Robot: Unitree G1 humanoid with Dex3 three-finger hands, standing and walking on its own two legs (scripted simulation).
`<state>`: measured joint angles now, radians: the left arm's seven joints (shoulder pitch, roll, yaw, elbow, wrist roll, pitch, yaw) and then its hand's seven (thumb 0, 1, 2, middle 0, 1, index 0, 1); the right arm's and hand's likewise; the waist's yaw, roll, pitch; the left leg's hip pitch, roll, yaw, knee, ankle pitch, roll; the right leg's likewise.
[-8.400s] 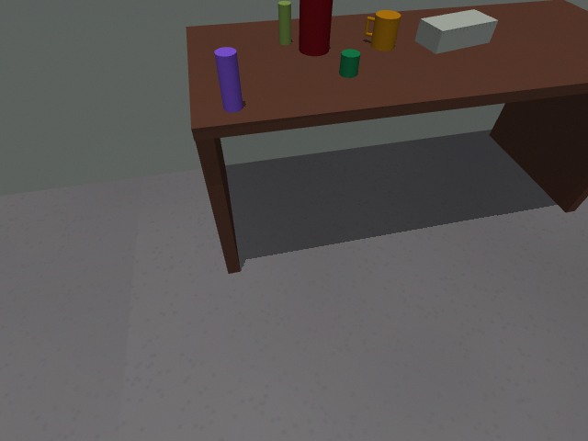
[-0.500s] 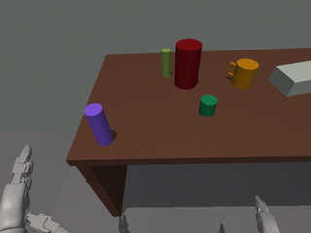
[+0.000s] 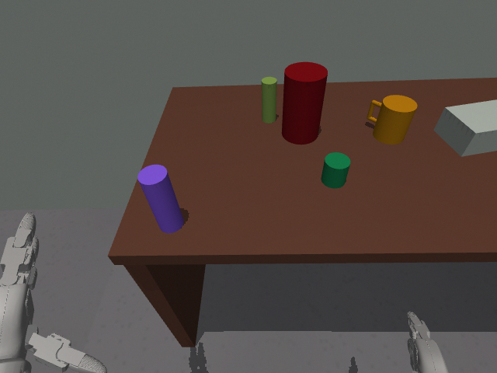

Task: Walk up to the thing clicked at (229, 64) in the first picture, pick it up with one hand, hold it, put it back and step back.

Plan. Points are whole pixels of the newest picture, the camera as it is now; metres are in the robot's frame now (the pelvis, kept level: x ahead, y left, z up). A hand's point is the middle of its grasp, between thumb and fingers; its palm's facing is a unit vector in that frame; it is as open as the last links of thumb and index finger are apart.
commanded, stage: go down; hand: left
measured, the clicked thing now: (162, 201) +0.43 +0.21 +0.02
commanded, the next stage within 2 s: none
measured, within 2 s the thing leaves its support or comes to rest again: neither
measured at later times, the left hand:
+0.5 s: hand (47, 244) +0.26 +0.31 +0.12, palm faces +0.27 -0.94 -0.22, open 17.6 cm
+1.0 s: hand (33, 226) +0.29 +0.34 +0.13, palm faces +0.23 -0.97 -0.05, open 17.4 cm
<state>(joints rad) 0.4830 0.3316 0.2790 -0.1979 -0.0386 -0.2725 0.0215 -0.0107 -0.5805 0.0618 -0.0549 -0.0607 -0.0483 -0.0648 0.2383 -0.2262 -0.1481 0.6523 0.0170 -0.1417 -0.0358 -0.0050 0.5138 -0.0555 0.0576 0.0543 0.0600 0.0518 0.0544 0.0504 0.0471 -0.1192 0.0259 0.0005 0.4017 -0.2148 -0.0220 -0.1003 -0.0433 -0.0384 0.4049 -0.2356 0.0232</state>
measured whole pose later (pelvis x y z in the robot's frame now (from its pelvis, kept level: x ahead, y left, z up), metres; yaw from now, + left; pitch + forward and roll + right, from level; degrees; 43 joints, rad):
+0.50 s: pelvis +0.00 +0.00 +0.00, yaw +1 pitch -1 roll +0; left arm 0.05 0.45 0.47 0.23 -0.23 -0.20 -0.28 -0.01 -0.57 0.07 -0.05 -0.06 -0.04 -0.06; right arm 0.19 -0.22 -0.06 0.69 0.04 -0.11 -0.08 0.00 0.51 -0.06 0.06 0.05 0.06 0.05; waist 0.01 0.01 -0.02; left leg -0.22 0.02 -0.01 0.49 -0.25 -0.02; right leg -0.18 -0.05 -0.05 0.47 -0.27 0.03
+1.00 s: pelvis +0.02 +0.01 +0.00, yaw +0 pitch +2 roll -1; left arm -0.12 0.51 0.58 0.45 -0.31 -0.08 -0.47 -0.01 -0.50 0.07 -0.04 -0.02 -0.04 -0.03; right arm 0.19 -0.24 -0.05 0.78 0.03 -0.16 -0.12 0.00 0.50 -0.06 0.06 0.05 0.06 0.05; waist 0.03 0.01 -0.05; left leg -0.25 0.03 -0.01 0.49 -0.27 -0.01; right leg -0.21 -0.04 -0.04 0.45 -0.27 0.03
